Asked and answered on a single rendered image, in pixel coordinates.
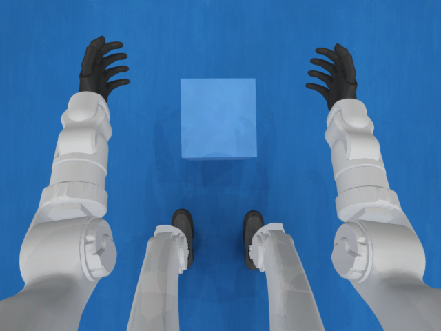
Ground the right robot foot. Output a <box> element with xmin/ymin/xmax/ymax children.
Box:
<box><xmin>243</xmin><ymin>210</ymin><xmax>264</xmax><ymax>270</ymax></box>

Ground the left robot upper arm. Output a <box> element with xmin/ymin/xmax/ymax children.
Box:
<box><xmin>0</xmin><ymin>215</ymin><xmax>117</xmax><ymax>331</ymax></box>

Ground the robot right hand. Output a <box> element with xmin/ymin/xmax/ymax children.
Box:
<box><xmin>305</xmin><ymin>43</ymin><xmax>358</xmax><ymax>111</ymax></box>

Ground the right robot upper arm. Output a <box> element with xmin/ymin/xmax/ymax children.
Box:
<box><xmin>331</xmin><ymin>219</ymin><xmax>441</xmax><ymax>331</ymax></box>

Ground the carton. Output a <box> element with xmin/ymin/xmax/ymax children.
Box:
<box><xmin>181</xmin><ymin>79</ymin><xmax>257</xmax><ymax>161</ymax></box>

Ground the left robot thigh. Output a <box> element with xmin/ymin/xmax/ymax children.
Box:
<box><xmin>126</xmin><ymin>232</ymin><xmax>187</xmax><ymax>331</ymax></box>

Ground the robot right forearm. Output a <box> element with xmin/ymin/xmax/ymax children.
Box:
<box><xmin>325</xmin><ymin>99</ymin><xmax>426</xmax><ymax>275</ymax></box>

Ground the robot left forearm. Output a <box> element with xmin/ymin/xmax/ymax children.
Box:
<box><xmin>19</xmin><ymin>91</ymin><xmax>112</xmax><ymax>282</ymax></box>

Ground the robot left hand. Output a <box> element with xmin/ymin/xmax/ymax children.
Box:
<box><xmin>79</xmin><ymin>36</ymin><xmax>130</xmax><ymax>103</ymax></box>

